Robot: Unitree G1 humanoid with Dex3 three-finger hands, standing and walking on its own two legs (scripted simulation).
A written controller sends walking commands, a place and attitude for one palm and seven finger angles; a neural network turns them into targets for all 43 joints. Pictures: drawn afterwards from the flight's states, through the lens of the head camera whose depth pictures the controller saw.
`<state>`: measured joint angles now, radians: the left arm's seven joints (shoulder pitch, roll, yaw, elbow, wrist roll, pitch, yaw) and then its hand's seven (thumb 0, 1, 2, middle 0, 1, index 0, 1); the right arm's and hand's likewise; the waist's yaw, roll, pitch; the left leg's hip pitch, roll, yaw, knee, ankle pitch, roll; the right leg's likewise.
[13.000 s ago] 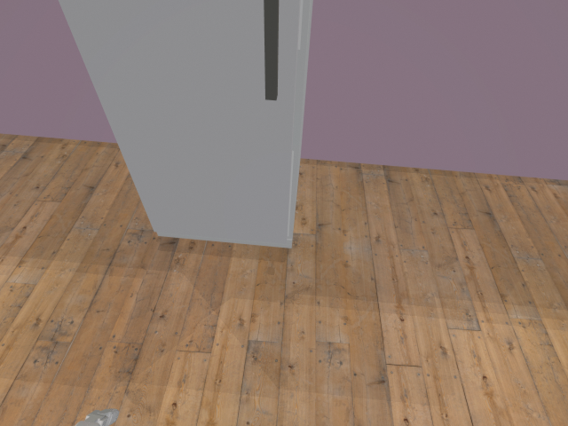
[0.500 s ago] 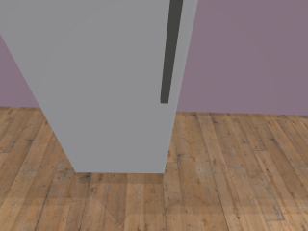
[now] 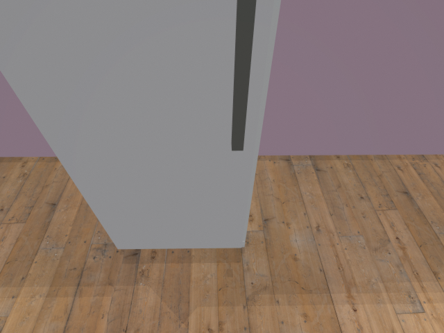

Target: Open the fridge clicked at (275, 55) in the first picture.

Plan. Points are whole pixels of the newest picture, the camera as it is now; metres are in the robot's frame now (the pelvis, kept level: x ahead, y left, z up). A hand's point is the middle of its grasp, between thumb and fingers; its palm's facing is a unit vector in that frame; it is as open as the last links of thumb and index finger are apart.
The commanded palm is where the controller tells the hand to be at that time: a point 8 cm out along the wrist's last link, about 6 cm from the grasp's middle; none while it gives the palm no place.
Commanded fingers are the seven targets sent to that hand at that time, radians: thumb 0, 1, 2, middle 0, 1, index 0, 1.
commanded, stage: look again from close up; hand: right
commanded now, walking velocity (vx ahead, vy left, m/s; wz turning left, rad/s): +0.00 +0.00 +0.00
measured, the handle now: (242, 51) +0.56 -0.01 +0.24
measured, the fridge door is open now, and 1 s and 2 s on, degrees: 0 0 0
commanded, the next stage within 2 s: shuffle to correct the standing spot in 0.16 s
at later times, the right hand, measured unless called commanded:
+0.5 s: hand out of the picture +0.00 -0.16 -0.18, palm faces -0.03 +0.98 -0.18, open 7.4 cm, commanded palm none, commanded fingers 0.00 -0.90 -0.90 0.20 0.30 0.20 0.30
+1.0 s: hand out of the picture +0.09 -0.12 -0.19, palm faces -0.02 +0.99 -0.11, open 7.4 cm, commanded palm none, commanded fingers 0.00 -0.90 -0.90 0.20 0.30 0.20 0.30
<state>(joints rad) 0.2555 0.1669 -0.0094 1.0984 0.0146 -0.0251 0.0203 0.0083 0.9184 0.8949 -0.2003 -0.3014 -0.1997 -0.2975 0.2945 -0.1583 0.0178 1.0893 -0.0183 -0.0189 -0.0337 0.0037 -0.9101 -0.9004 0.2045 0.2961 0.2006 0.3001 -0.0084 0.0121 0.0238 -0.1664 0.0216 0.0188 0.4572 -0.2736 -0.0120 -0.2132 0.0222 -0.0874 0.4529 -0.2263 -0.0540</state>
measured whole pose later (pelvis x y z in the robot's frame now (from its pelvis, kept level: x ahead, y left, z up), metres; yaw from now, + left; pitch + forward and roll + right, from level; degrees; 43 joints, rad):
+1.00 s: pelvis +0.08 +0.05 +0.00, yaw +3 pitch +1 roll +2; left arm 0.27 0.13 0.02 1.05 0.03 -0.05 0.05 0.00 0.94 0.89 -0.20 -0.30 -0.20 -0.30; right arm 0.28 -0.17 -0.06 1.04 -0.04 0.04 0.01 0.01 -0.91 -0.90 0.20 0.30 0.20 0.30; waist -0.01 0.05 0.04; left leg -0.49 0.03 0.03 1.10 -0.36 -0.01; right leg -0.26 -0.08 -0.15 0.52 -0.28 -0.03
